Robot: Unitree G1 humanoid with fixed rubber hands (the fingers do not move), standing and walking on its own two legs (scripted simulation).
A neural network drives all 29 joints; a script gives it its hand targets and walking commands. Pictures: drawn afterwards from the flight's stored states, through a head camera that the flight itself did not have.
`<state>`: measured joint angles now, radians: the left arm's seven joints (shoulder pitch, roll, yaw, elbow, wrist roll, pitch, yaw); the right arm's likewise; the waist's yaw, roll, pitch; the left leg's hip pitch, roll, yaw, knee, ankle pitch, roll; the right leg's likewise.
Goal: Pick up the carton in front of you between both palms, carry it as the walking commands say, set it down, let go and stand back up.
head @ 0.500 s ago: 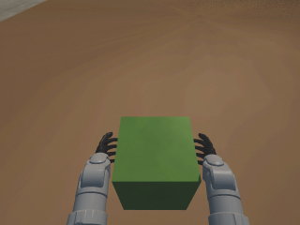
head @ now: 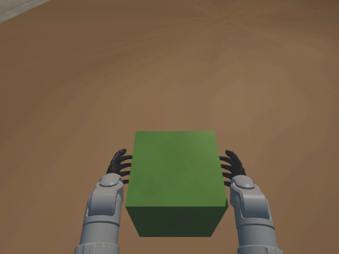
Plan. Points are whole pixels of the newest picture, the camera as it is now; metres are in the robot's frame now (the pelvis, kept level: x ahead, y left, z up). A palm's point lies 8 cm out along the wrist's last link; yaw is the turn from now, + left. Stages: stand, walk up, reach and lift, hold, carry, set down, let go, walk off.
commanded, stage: carry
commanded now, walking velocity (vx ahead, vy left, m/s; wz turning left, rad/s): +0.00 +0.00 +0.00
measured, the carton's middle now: (175, 186) +0.31 +0.00 -0.05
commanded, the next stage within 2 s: hold in 0.20 s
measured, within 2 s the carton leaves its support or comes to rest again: neither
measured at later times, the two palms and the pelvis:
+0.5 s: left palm (93, 196) +0.24 +0.19 +0.05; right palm (219, 173) +0.30 -0.10 +0.04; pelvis -0.01 -0.02 +0.01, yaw +11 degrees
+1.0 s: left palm (110, 191) +0.24 +0.15 +0.06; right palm (234, 167) +0.31 -0.14 +0.05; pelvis +0.00 -0.07 +0.01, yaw +14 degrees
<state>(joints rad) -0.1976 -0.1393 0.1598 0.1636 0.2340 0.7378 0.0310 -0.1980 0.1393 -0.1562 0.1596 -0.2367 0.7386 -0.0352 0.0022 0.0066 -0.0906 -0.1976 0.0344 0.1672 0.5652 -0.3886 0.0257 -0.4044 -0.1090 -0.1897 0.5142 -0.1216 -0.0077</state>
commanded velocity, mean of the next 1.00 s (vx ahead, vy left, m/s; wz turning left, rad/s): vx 0.00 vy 0.00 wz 0.00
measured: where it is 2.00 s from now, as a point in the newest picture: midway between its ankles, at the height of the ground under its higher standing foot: outside the picture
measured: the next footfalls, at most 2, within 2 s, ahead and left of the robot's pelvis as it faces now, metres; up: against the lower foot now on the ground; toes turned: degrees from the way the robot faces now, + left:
none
